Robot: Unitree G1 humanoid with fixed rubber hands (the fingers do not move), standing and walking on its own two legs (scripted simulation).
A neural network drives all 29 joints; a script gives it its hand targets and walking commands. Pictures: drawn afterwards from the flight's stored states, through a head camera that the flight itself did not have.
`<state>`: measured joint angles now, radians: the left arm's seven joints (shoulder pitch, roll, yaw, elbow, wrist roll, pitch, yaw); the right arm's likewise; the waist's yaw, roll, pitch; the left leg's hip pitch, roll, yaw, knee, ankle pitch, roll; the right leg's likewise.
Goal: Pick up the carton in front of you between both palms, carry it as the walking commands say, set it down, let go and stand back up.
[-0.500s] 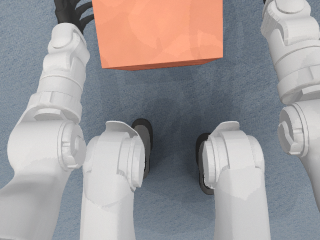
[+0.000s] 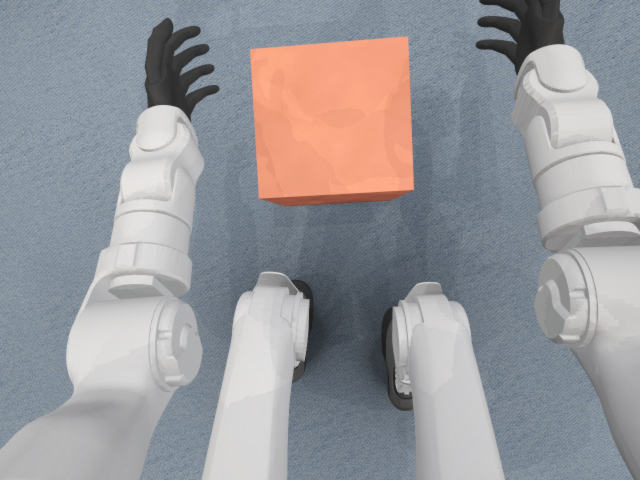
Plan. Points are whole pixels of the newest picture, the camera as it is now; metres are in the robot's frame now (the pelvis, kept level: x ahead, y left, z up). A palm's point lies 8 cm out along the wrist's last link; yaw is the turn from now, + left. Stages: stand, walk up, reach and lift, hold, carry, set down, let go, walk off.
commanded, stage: set down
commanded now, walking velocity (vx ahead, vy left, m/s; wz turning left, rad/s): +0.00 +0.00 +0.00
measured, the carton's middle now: (334, 139) +0.52 +0.04 -0.35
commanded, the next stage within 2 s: let go in 0.48 s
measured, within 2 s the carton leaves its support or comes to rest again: neither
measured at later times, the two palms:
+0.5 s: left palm (52, 49) +0.49 +0.22 +0.04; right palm out of the picture +0.55 -0.17 +0.04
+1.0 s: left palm out of the picture +0.37 +0.26 +0.16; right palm out of the picture +0.41 -0.19 +0.15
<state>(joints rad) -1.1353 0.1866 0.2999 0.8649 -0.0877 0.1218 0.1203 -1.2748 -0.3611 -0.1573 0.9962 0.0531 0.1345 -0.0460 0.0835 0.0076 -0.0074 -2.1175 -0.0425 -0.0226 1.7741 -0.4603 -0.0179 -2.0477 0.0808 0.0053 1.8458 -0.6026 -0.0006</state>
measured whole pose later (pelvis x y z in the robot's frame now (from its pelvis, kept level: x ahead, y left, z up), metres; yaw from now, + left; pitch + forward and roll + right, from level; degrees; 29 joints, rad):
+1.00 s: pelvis +0.08 +0.02 +0.25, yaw +0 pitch +27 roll -1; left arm -0.27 0.19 0.15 0.56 0.02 0.04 -0.06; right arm -0.35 -0.19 -0.18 0.61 -0.06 0.05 0.00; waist 0.06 0.03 -0.04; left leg -0.97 -0.04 -0.04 0.73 -0.24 0.02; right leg -0.90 0.04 0.06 0.75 -0.33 0.01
